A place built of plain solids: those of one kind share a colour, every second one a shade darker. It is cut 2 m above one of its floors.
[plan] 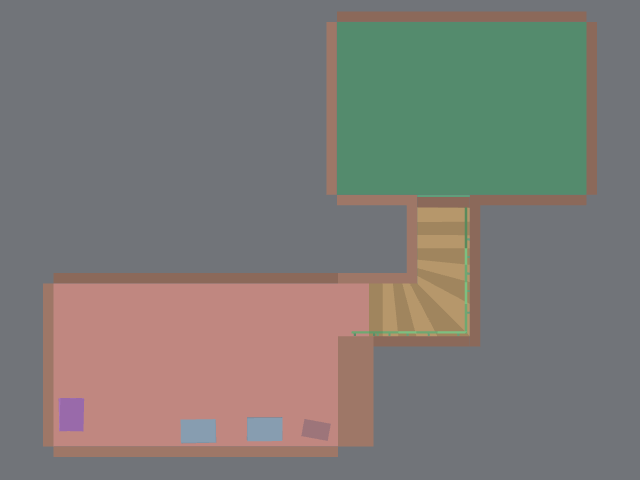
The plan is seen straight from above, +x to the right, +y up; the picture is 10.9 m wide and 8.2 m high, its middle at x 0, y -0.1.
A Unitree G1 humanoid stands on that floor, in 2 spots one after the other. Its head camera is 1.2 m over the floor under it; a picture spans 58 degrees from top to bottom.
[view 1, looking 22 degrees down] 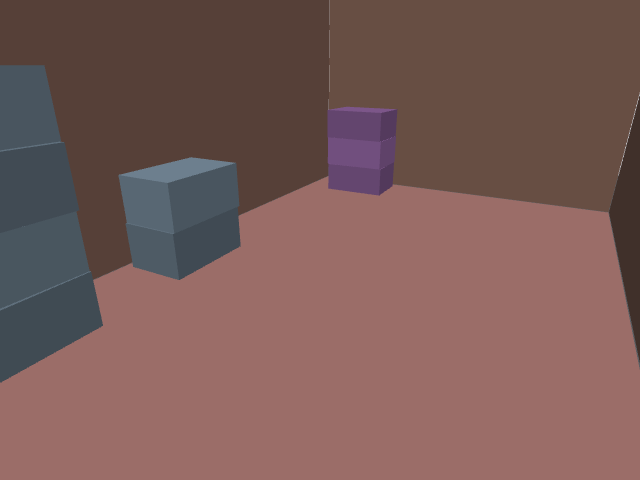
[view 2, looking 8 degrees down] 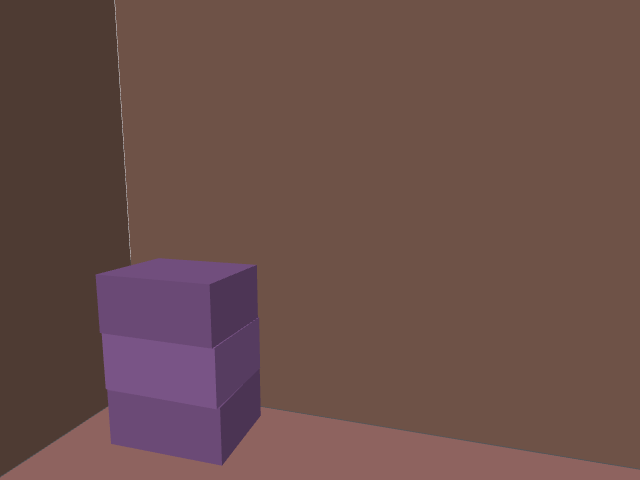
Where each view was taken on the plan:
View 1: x -0.16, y -1.31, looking -151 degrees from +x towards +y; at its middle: floor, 3.20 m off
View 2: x -2.58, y -1.91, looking -163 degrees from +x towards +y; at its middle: wall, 2.09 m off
